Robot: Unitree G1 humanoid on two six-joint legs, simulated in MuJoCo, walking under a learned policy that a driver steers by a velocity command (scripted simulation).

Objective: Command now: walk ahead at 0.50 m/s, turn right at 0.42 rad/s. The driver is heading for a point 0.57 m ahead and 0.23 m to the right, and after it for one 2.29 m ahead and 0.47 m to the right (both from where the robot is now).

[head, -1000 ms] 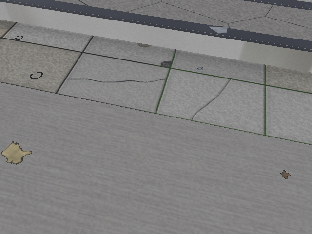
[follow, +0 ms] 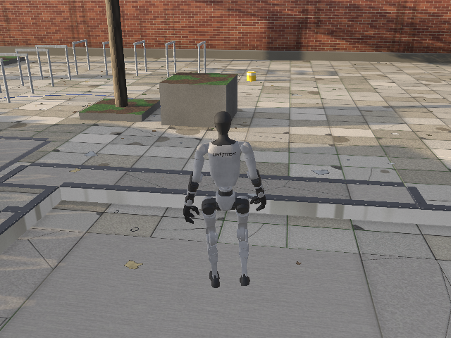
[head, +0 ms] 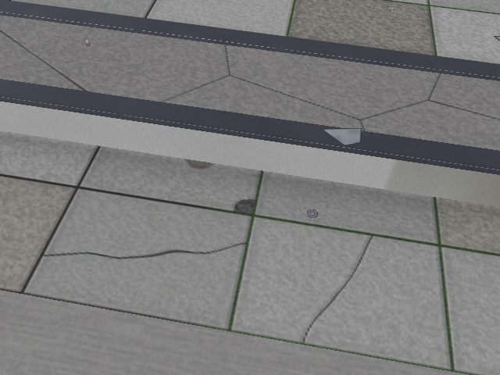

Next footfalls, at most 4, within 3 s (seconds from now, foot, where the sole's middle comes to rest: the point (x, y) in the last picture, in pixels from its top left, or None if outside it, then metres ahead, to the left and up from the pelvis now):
0.40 right None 0.33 -0.12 -0.78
0.94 left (293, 300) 0.70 -0.11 -0.78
1.38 right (359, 330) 0.62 -0.29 -0.78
1.84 left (276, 327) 0.61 -0.06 -0.78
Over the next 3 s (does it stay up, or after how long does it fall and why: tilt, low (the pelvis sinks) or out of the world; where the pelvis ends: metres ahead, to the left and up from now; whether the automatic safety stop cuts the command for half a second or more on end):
stays up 0.83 -0.07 0.01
